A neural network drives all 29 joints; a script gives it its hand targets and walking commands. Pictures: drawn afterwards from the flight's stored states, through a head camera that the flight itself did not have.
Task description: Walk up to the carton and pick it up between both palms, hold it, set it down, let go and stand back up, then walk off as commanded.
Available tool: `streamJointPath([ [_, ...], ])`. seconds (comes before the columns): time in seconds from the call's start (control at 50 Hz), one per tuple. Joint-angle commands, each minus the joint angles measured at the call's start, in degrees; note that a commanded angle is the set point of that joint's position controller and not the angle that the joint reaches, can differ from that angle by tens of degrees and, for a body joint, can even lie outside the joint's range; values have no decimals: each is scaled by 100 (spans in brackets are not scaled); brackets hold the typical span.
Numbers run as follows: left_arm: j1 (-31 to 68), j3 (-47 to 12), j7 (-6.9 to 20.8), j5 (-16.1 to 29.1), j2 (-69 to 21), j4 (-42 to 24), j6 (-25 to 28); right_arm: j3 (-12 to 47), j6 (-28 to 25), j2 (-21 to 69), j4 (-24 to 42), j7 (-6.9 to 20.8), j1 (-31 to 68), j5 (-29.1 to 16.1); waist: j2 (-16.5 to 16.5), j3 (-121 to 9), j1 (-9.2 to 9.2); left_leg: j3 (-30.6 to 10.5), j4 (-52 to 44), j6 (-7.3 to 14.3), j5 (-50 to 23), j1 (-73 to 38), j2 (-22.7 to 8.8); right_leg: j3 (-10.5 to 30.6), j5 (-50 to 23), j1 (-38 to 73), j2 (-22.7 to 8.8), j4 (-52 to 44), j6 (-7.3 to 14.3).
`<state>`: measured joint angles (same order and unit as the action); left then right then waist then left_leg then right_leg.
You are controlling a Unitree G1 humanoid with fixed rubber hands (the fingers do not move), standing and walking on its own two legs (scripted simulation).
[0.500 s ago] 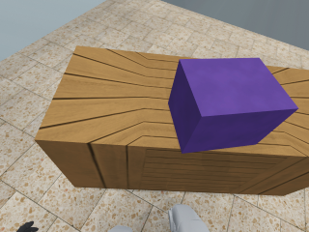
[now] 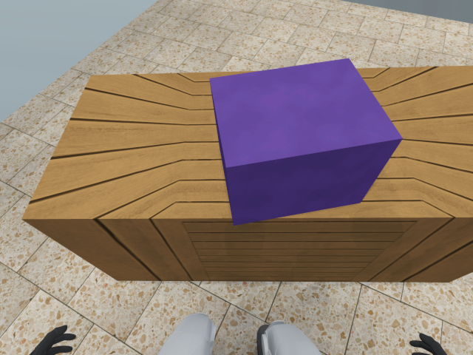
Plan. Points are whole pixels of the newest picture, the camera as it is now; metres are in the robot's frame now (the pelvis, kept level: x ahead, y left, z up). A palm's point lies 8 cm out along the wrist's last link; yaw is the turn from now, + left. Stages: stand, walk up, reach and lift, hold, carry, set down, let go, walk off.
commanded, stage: walk up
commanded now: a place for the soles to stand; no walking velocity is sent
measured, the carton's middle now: (289, 144) +0.53 -0.08 -0.04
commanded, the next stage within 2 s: none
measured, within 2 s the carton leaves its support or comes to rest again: neither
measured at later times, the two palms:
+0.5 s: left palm out of the picture +0.08 +0.35 -0.08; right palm out of the picture +0.02 -0.32 -0.11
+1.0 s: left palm (30, 338) +0.13 +0.37 -0.08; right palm (417, 354) +0.13 -0.27 -0.08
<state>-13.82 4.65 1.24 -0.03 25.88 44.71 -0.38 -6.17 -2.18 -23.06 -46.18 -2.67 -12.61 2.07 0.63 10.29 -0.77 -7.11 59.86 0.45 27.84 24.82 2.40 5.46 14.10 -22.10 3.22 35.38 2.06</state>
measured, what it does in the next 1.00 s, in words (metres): steps on the spot: left foot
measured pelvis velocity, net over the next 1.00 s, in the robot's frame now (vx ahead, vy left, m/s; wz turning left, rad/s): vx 0.03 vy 0.05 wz -0.01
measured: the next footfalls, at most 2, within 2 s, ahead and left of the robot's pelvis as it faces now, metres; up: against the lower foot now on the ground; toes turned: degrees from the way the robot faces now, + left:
left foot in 0.52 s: +0.07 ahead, +0.16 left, +0.00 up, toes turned -6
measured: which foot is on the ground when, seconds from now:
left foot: up 0.00-0.50, down 0.52-1.00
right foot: down 0.00-1.00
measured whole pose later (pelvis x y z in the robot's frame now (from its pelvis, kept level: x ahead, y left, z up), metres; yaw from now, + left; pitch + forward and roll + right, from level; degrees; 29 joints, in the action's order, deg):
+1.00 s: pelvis +0.03 +0.05 +0.00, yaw -1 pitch -4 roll -1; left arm -13.7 3.6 0.2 0.0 24.6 44.8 1.0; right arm -5.0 -2.2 -22.6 -47.0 -0.5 -12.0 2.1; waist -1.0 5.8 -0.7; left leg -5.6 32.9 1.0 19.4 9.5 1.5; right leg 5.3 24.1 -15.2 3.1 41.7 1.0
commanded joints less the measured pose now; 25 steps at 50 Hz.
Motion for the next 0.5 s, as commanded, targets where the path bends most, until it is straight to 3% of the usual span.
streamJointPath([
  [0.0, -334, 313, -136, -155, 798, -41, 196, -75, 164, -1130, -283, 98, -937, -195, 453, -1224, -59, 90, 2, -72, -689, 633, -204, 1852, 1324, 1730, -1002, -1901, 77],
  [0.04, -418, 261, -169, -149, 708, -25, 197, -26, 151, -1055, -276, 85, -659, -207, 505, -1461, -153, 67, -315, -138, -609, 717, -222, 1607, 268, 2149, -1049, -1644, 147],
  [0.06, -433, 252, -182, -152, 717, -28, 178, -9, 158, -1054, -278, 78, -556, -210, 541, -1444, -198, 121, -450, -165, -578, 716, -226, 1515, 217, 2166, -1045, -1641, 177],
  [0.1, -357, 257, -186, -165, 822, -12, 120, -24, 232, -1104, -341, 90, -481, -206, 546, -1271, -221, 236, -496, -152, -619, 580, -182, 1534, 1507, 1766, -1015, -2032, 35],
  [0.14, -123, 327, -179, -195, 1071, -64, 70, -74, 358, -1165, -437, 120, -722, -192, 970, -1001, -95, 405, -454, -152, -565, 364, -109, 1797, 2868, 1169, -1113, -2538, -114],
  [0.16, -46, 350, -180, -195, 1098, -96, 57, -80, 397, -1206, -508, 121, -808, -185, 1037, -910, -54, 458, -542, -167, -517, 354, -144, 1925, 3060, 1115, -1181, -2607, -79],
  [0.26, -204, 317, -166, -212, 926, -30, 28, -43, 289, -1141, -640, 127, -743, -117, 812, -1269, -162, 543, -1417, -50, -10, 112, -253, 1831, 2329, 1557, -1223, -2174, 407],
  [0.36, -4, 296, -128, -191, 1051, 4, 1, -77, 236, -1001, -760, 198, -1006, -69, 722, -1278, 12, 712, -2211, 199, 147, -796, -188, 1844, 2317, 976, -1353, -2130, 594],
  [0.42, 274, 202, -87, -120, 888, -46, -54, -62, 142, -814, -829, 199, -1182, -47, 545, -1207, 209, 667, -3354, 320, -858, -1659, -92, 1489, 2296, 455, -1140, -1839, 529],
  [0.44, 328, 145, -76, -83, 744, -69, -71, -76, 105, -861, -815, 186, -1157, -28, 384, -1194, 243, 486, -3704, 373, -968, -1865, -88, 1297, 2279, 325, -950, -1640, 368],
  [0.46, 312, 87, -71, -51, 589, -76, -84, -109, 78, -1019, -722, 161, -1046, 29, -77, -1104, 237, -401, -4216, 512, -484, -1882, -529, 1026, 2085, 43, -672, -1012, 171],
  [0.48, 411, 18, -59, -25, 420, -90, -80, -159, 47, -1275, -538, 122, -679, 54, -627, -708, 233, -2042, -4780, 813, 619, -1539, -1456, 601, 1702, -535, -39, 139, -78],
])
